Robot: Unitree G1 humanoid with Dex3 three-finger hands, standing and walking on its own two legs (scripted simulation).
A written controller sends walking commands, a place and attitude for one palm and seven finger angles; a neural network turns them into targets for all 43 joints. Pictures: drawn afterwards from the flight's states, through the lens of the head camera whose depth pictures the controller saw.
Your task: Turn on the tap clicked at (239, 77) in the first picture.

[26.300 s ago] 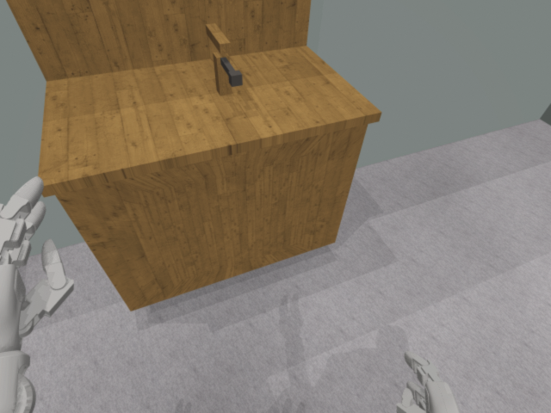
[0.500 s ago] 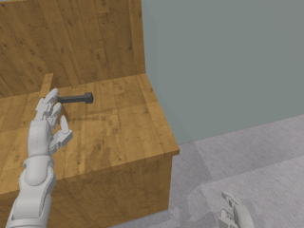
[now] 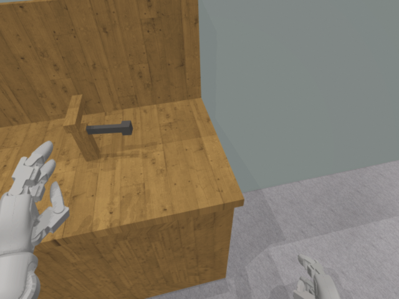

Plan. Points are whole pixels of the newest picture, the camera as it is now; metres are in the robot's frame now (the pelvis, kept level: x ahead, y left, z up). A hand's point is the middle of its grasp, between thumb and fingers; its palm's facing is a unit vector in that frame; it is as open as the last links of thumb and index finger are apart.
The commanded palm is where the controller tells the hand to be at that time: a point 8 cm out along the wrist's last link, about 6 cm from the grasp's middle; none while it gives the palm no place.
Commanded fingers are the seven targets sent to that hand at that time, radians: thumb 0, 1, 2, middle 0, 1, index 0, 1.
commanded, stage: draw the hand back beside the body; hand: left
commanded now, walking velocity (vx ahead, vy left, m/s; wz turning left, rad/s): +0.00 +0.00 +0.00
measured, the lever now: (126, 127) +0.50 +0.26 +0.07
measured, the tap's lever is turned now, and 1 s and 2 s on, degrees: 80 80 80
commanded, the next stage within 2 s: step back with the hand held close in 0.26 s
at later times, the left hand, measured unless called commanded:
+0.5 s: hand (64, 202) +0.20 +0.23 +0.17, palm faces +0.41 -0.83 -0.38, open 7.4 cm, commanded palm +0.15 +0.27 +0.17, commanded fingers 0.00 0.90 0.90 -0.20 -0.30 -0.20 -0.30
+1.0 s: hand (32, 251) +0.14 +0.25 +0.15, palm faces +0.38 -0.82 -0.43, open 7.4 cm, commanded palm +0.09 +0.29 +0.17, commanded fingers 0.00 0.90 0.90 -0.20 -0.30 -0.20 -0.30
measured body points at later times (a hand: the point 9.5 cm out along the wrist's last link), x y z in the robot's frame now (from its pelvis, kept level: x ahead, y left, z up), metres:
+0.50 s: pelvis +0.00 -0.01 +0.00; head -0.01 -0.04 +0.45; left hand +0.18 +0.27 +0.19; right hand +0.19 -0.23 -0.09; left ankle +0.00 +0.09 -0.74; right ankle +0.00 -0.09 -0.74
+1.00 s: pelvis -0.07 +0.01 -0.01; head -0.05 +0.01 +0.44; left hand +0.11 +0.29 +0.17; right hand +0.10 -0.23 -0.10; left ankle +0.00 +0.09 -0.74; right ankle +0.00 -0.09 -0.74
